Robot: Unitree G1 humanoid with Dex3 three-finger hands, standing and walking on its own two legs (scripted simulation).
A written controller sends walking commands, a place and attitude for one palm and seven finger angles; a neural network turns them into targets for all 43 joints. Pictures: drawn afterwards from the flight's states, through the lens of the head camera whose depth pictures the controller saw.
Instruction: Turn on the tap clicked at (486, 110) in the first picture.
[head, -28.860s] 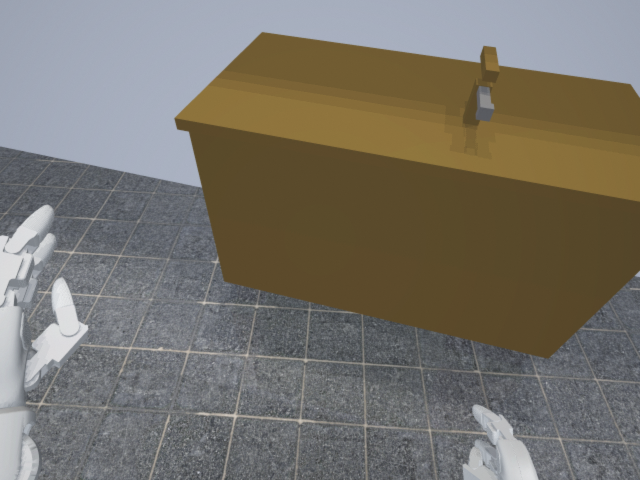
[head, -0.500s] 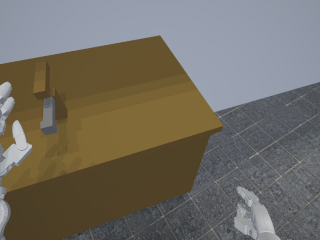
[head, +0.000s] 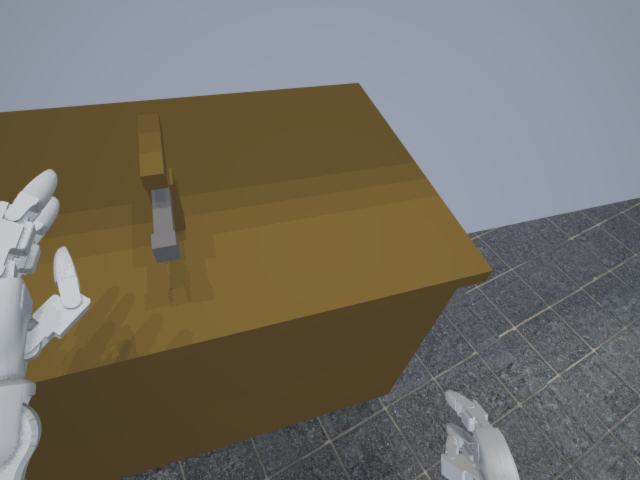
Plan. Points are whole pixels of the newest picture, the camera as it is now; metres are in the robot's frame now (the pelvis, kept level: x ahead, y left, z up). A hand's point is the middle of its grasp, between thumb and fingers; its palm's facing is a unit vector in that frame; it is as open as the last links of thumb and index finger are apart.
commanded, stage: come to a stop and stand still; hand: left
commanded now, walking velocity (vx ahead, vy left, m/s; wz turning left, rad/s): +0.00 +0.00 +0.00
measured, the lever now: (166, 246) +0.35 +0.23 +0.08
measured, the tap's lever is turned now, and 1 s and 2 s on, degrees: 0 0 0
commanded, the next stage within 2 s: look again from close up in 0.74 s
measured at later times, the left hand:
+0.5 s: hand (101, 306) +0.22 +0.23 +0.16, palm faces +0.40 -0.84 -0.37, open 7.5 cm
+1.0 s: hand (122, 314) +0.22 +0.21 +0.16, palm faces +0.38 -0.84 -0.38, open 7.5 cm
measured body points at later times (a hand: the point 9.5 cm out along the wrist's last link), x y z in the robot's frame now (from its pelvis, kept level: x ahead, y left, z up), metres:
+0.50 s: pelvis +0.01 -0.02 +0.00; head +0.03 -0.01 +0.45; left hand +0.20 +0.27 +0.18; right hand +0.20 -0.24 -0.07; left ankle +0.02 +0.04 -0.74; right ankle +0.02 -0.14 -0.74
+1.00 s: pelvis +0.00 -0.04 +0.00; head +0.02 -0.03 +0.45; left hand +0.19 +0.25 +0.18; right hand +0.18 -0.27 -0.07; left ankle +0.02 +0.04 -0.74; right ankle +0.02 -0.14 -0.74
